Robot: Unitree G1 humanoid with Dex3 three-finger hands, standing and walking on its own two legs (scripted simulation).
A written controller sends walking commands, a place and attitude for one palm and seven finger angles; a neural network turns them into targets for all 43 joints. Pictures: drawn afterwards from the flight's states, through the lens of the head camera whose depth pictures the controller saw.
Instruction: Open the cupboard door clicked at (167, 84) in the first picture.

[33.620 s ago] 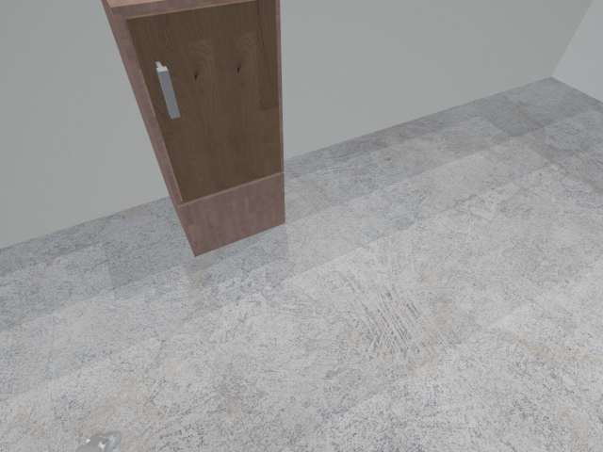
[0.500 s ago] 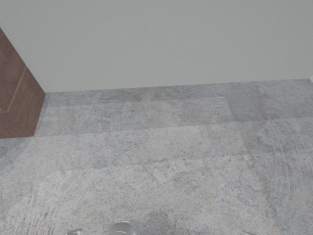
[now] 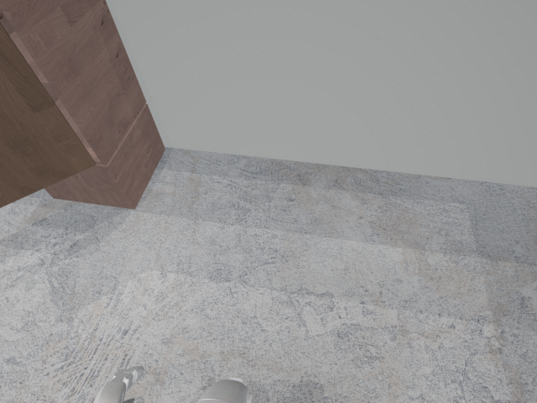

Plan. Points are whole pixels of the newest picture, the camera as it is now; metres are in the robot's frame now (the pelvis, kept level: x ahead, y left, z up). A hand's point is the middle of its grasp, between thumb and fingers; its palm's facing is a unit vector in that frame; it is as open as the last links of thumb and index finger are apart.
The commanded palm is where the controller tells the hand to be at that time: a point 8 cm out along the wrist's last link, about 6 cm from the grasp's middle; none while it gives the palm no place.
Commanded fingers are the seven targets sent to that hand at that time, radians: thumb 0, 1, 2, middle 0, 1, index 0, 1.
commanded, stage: turn to face it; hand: left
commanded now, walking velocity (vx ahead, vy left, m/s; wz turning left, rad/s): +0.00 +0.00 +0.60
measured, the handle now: out of the picture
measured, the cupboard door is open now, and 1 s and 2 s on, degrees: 45 45 45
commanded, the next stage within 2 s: take the last steps up to it in 0.90 s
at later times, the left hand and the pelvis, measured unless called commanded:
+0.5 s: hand out of the picture +0.04 +0.25 -0.16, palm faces +0.32 -0.91 -0.25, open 7.4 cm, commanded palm none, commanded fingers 0.00 0.90 0.90 -0.20 -0.30 -0.20 -0.30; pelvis +0.02 +0.01 +0.01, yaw +17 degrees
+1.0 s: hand out of the picture -0.02 +0.16 -0.18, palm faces +0.53 -0.83 -0.19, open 7.3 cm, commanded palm none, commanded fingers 0.00 0.90 0.90 -0.20 -0.30 -0.20 -0.30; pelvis +0.06 -0.01 +0.00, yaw +31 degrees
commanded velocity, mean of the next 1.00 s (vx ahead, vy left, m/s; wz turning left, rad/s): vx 0.01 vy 0.00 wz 0.45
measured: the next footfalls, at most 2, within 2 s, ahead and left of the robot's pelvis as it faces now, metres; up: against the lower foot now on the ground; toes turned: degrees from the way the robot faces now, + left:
left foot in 0.26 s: +0.06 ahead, +0.12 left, +0.00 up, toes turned +15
right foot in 0.66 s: +0.12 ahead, -0.13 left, +0.00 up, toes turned +20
